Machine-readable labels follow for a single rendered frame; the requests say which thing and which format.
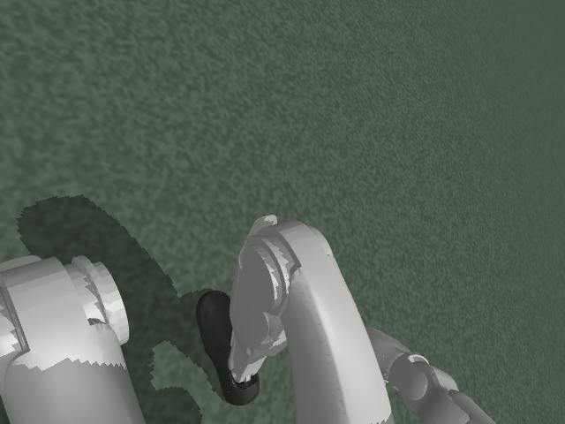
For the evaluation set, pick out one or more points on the right robot arm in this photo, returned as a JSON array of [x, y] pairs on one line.
[[432, 394]]

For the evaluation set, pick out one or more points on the right robot foot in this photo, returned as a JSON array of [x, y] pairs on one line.
[[213, 318]]

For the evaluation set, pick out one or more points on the right robot hand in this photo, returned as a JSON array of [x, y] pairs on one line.
[[386, 349]]

